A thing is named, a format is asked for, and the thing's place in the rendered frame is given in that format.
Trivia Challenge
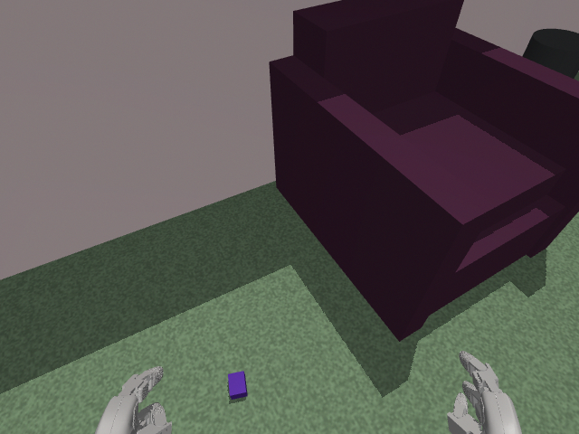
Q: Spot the left robot hand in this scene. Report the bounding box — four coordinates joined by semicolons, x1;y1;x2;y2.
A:
95;366;172;434

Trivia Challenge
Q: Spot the right robot hand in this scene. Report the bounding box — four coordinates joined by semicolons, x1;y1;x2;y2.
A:
447;351;522;434

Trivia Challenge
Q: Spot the armchair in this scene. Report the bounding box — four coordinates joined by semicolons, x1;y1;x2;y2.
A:
269;0;579;342

